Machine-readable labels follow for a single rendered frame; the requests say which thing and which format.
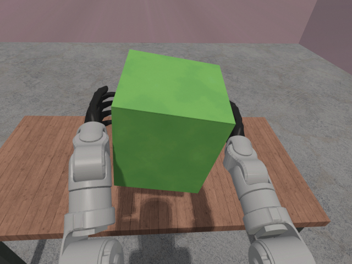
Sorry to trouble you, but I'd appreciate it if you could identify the right robot forearm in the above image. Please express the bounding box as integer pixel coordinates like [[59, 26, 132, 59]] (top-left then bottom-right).
[[223, 135, 316, 264]]

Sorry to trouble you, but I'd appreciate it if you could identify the robot right hand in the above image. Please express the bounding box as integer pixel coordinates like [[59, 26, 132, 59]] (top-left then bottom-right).
[[226, 100, 245, 143]]

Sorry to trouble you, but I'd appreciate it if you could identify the robot left hand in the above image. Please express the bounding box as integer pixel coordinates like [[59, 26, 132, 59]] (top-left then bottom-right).
[[84, 86, 116, 126]]

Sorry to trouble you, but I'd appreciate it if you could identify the carton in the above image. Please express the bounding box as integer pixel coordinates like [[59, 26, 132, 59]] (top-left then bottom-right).
[[111, 49, 236, 193]]

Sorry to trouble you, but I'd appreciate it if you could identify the robot right upper arm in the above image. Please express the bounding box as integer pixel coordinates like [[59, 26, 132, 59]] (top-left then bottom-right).
[[248, 236, 315, 264]]

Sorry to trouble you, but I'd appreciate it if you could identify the table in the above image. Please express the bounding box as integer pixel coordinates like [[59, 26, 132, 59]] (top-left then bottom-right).
[[0, 115, 330, 264]]

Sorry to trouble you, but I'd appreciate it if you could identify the left robot forearm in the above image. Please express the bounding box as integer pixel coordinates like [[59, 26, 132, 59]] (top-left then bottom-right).
[[58, 122, 116, 264]]

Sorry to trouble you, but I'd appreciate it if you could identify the robot left upper arm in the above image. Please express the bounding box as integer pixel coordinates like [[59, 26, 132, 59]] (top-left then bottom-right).
[[59, 237, 124, 264]]

